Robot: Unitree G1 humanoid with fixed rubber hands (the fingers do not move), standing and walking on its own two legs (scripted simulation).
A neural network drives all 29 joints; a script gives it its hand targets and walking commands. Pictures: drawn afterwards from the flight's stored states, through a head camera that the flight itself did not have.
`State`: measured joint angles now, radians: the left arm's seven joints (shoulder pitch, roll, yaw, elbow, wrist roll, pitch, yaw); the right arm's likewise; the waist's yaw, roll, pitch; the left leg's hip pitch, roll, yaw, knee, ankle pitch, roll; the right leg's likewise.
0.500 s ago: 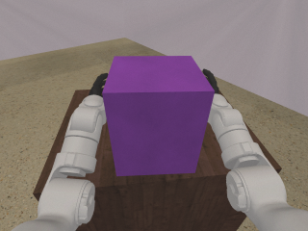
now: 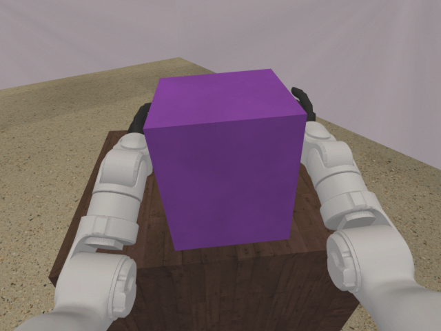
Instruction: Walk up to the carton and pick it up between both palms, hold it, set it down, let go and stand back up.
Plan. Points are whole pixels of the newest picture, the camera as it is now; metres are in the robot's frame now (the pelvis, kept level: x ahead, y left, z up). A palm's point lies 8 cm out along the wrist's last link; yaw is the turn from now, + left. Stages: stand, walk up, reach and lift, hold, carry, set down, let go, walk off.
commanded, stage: reach and lift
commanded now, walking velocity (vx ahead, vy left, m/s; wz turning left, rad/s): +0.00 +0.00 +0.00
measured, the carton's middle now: (224, 157) +0.37 -0.01 +0.19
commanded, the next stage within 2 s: hold in 0.08 s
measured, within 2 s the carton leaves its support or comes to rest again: neither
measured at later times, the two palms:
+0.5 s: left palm (134, 135) +0.37 +0.14 +0.24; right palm (306, 121) +0.38 -0.16 +0.26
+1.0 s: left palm (126, 127) +0.35 +0.15 +0.27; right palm (310, 112) +0.36 -0.15 +0.29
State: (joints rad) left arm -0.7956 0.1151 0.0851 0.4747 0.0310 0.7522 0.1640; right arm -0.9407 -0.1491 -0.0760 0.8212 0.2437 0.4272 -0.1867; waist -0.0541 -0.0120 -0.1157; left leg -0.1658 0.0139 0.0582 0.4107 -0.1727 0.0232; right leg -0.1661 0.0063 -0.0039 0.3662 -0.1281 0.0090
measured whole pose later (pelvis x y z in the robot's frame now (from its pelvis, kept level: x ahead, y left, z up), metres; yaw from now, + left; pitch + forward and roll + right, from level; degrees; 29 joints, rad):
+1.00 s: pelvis -0.01 +0.00 +0.00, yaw +0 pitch -5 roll -1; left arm -0.85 0.13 0.10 0.45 0.03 0.88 0.14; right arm -1.01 -0.17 -0.08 0.82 0.29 0.55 -0.21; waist -0.05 -0.01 -0.19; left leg -0.17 0.01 0.06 0.42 -0.17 0.02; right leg -0.17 0.01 0.00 0.37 -0.12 0.01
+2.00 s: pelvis +0.00 +0.00 +0.00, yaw +0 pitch -4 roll -1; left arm -0.86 0.13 0.12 0.45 0.03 0.89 0.13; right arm -1.03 -0.17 -0.08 0.82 0.29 0.57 -0.22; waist -0.05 0.00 -0.19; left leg -0.17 0.01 0.05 0.42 -0.17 0.02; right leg -0.17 0.01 0.00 0.36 -0.12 0.01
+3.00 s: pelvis +0.00 +0.00 +0.00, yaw +0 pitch -4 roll -1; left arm -0.86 0.13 0.12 0.45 0.03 0.89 0.13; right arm -1.03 -0.17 -0.08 0.82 0.29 0.58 -0.22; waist -0.05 0.00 -0.19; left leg -0.18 0.01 0.05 0.42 -0.17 0.02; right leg -0.17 0.01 0.00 0.36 -0.12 0.01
